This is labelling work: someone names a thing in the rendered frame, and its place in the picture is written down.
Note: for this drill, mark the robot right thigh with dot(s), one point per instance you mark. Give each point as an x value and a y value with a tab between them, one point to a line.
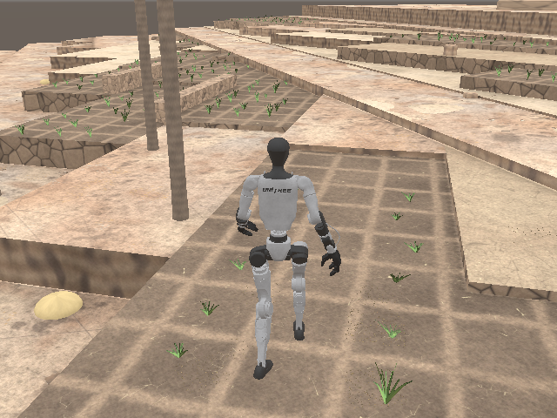
299	255

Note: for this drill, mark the right robot hand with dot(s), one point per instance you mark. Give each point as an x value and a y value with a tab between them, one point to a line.
336	261

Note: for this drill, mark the right robot upper arm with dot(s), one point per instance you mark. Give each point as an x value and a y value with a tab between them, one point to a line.
311	201

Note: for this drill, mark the right robot forearm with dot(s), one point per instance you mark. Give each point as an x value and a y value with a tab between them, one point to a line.
325	236

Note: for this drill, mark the robot left shin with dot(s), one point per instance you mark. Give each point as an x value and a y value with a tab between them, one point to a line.
262	334

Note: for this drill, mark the left robot upper arm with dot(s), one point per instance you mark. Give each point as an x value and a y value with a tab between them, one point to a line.
250	184

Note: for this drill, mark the left robot forearm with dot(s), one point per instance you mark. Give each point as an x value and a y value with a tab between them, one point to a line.
241	223

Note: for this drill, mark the left robot hand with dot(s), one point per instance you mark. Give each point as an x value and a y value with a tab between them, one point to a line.
250	226

